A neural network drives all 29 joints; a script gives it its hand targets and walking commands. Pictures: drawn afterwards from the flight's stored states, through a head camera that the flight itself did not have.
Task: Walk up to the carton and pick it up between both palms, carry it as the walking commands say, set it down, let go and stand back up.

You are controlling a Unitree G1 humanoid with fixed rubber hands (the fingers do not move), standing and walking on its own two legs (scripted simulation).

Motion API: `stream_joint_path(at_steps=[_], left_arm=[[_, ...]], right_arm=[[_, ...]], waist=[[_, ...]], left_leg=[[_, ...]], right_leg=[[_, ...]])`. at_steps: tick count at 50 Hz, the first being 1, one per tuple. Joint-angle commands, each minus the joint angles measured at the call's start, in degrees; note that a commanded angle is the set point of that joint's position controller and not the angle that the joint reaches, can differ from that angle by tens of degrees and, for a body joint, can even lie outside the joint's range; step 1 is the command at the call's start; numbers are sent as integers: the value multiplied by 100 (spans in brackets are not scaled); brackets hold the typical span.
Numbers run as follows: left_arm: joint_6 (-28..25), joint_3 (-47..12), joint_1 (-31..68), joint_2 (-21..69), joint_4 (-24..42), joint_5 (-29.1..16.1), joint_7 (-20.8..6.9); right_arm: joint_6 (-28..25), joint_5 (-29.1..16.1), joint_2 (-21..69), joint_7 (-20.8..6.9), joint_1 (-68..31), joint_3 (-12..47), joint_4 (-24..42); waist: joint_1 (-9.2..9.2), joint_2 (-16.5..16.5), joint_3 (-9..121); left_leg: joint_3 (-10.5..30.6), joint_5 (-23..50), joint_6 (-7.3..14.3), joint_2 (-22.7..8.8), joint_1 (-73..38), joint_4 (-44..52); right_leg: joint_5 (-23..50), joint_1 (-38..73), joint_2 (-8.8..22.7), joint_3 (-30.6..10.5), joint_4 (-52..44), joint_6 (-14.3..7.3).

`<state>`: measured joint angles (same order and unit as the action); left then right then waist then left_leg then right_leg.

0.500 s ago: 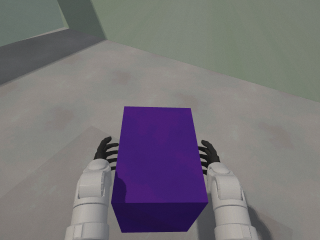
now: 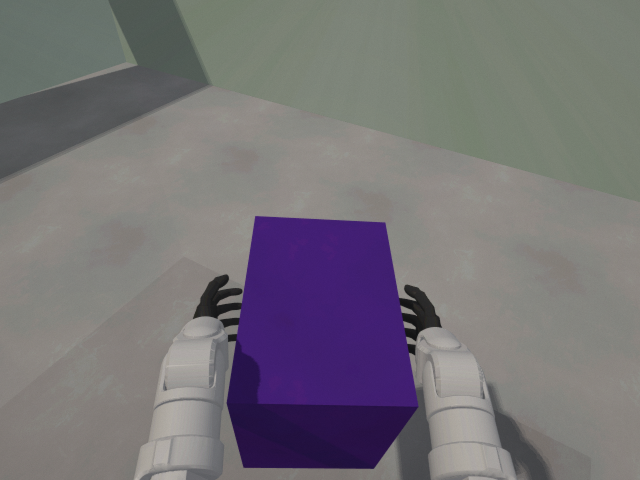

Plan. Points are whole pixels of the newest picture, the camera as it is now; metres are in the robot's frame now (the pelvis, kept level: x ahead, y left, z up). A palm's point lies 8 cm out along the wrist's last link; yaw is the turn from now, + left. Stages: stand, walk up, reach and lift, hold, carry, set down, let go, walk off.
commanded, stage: set down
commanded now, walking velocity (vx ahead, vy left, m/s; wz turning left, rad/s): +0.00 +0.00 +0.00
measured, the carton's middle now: (315, 343) +0.33 +0.03 -0.03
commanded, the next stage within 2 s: none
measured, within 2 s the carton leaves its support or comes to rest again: neither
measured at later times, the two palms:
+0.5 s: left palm (205, 352) +0.29 +0.18 -0.01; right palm (407, 351) +0.32 -0.10 -0.01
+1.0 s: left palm (223, 367) +0.32 +0.18 -0.10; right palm (399, 371) +0.34 -0.11 -0.11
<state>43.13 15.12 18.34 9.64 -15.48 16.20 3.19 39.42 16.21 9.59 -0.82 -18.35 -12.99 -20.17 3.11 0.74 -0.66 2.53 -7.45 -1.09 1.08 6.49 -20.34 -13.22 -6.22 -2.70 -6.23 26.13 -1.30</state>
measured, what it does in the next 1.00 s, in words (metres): lowers itself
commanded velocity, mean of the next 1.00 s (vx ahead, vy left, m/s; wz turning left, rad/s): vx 0.00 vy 0.00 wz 0.00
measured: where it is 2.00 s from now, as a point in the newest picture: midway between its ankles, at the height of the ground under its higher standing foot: outside the picture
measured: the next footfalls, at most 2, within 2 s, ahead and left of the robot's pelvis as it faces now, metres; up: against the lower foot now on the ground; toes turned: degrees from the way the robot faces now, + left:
none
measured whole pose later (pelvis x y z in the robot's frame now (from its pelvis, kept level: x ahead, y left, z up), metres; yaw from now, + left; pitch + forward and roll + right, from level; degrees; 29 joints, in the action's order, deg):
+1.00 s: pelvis -0.02 +0.02 -0.06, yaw +1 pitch +19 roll +0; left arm 16.1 24.9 28.0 12.1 -28.5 18.6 3.4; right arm 13.9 16.8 8.1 -1.3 -29.3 -22.3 -34.4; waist 1.5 1.4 1.9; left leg 4.0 -15.0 -0.3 3.4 51.8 -48.1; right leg -19.7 -49.5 -3.9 -6.0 50.5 0.7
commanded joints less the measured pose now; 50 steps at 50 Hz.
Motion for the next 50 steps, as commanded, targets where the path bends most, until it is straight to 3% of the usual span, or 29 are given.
stream_joint_path(at_steps=[1, 5, 17, 31, 40, 50], left_arm=[[-284, -3000, 2653, 5724, -377, -1421, -1585], [-476, -2849, 3010, 5493, -397, -1464, -1716], [-1093, -2224, 3210, 5250, -1099, -1003, -1744], [-2119, -2145, 3259, 5649, -1655, -544, -1354], [-2651, -2181, 3408, 5645, -1754, -383, -1137], [-2950, -2378, 3902, 5560, -1773, -453, -1173]], right_arm=[[-303, -1538, 5762, -1383, -3454, 3227, 123], [-401, -1349, 5785, -1265, -3222, 2776, -258], [-1036, -962, 5758, -1027, -3166, 2057, -1124], [-2094, -566, 5149, -1065, -3610, 1907, -1288], [-2557, -483, 4959, -1197, -3833, 1946, -1478], [-2824, -566, 5163, -1127, -4244, 2156, -1557]], waist=[[228, 104, 1437], [19, 187, 1228], [60, 15, 1449], [-176, -165, 2360], [-125, -147, 3023], [-104, -32, 4062]], left_leg=[[10, 411, 229, 355, -1229, -83], [13, 325, 245, 354, -1039, -176], [1, 340, 208, 405, -87, -632], [214, 546, 69, 442, 635, -1295], [255, 413, 39, 472, 1122, -1826], [117, 372, 47, 548, 2051, -2661]], right_leg=[[199, -409, 52, -133, -911, -113], [202, -516, 91, -169, -898, -48], [509, -642, 17, -131, -334, -13], [487, -1821, -326, 109, 612, -141], [187, -3024, -444, 212, 1304, -135], [227, -3846, -512, 254, 2006, -14]])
